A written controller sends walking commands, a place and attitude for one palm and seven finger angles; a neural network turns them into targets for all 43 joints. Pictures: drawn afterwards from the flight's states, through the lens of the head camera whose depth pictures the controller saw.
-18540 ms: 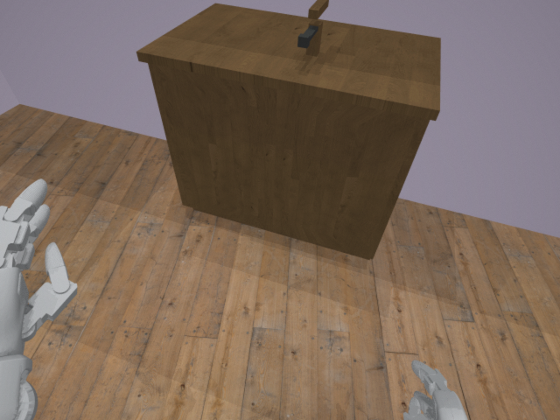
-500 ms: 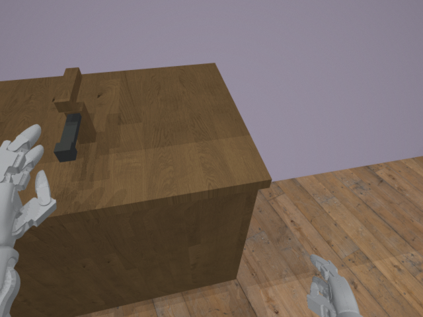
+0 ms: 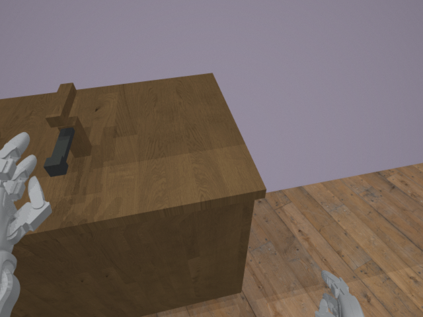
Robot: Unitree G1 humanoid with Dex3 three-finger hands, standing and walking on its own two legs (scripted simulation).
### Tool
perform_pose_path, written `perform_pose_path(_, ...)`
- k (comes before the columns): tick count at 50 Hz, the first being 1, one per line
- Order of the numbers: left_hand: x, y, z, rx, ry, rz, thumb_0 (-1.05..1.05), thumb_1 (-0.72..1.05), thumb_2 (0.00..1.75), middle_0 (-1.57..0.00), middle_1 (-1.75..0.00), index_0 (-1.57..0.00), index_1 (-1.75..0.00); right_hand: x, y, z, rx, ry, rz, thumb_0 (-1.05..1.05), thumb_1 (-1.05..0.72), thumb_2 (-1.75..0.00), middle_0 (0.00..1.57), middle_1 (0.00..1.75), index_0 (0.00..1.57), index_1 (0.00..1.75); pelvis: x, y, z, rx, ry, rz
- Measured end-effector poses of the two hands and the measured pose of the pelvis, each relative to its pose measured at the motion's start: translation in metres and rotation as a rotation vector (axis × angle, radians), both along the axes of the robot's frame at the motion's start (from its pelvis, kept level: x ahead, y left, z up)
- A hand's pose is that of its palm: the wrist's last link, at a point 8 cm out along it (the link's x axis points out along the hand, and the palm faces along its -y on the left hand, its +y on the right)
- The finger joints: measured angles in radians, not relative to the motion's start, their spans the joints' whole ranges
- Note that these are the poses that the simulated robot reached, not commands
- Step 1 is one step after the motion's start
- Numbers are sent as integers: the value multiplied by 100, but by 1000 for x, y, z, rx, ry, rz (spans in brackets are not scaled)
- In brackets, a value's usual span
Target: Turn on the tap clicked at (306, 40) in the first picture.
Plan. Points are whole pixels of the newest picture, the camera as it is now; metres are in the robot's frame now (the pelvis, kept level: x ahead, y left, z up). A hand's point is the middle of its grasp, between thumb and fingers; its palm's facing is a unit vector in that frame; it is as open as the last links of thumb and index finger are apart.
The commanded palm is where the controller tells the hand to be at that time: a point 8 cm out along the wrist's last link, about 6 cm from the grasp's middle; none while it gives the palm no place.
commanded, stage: turn the palm inward beside the body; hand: left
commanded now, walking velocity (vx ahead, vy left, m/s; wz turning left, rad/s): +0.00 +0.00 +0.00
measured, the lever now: (56, 166) +0.32 +0.34 +0.14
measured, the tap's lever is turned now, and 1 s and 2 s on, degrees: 0 0 0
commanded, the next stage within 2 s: reach beside the lever's end, fingers flat in 1.36 s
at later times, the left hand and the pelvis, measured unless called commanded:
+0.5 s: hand (50, 223) +0.18 +0.24 +0.18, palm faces +0.46 -0.87 -0.20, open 7.4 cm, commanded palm +0.13 +0.28 +0.19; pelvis +0.00 +0.00 +0.00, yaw +1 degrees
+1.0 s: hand (63, 237) +0.17 +0.22 +0.18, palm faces +0.48 -0.87 -0.13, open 7.4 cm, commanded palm +0.11 +0.26 +0.19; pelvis -0.01 -0.02 +0.00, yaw +2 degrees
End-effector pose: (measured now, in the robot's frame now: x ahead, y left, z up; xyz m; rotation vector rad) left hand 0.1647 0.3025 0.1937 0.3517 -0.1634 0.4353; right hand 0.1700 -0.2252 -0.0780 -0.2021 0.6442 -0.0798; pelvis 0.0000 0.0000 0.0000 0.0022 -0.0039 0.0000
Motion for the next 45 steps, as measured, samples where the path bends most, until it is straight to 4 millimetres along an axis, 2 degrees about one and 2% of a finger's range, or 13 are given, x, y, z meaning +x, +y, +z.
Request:
perform_pose_path(6, -1, -6, -7, -40, 15, -12, 2, 90, 90, -20, -30, -20, -30, 17, 6, 7, -15, -32, 23, 2, -90, -90, 21, 30, 20, 30, 9, 6, 1, 3, 13, 6)
perform_pose_path(13, -7, -11, -5, -65, -7, 0, 2, 90, 90, -20, -30, -20, -30, 35, 21, 18, 9, -94, 52, 2, -90, -90, 21, 30, 20, 30, 11, 8, 2, 2, 10, 10)
perform_pose_path(23, -23, -19, -3, -115, 5, 25, 2, 90, 90, -20, -30, -20, -30, 37, 36, 26, 42, -135, 88, 2, -90, -90, 21, 30, 20, 30, 0, 4, 5, 2, -21, 19)
perform_pose_path(37, -44, -39, -6, -165, 23, 39, 2, 90, 90, -20, -30, -20, -30, 17, 16, 22, 37, -137, 71, 2, -90, -90, 21, 30, 20, 30, -13, -9, 5, 1, -52, 26)
perform_pose_path(45, -48, -48, -7, -189, 25, 48, 2, 90, 90, -20, -30, -20, -30, 15, 4, 20, 32, -150, 58, 2, -90, -90, 21, 30, 20, 30, -13, -15, 4, 0, -58, 30)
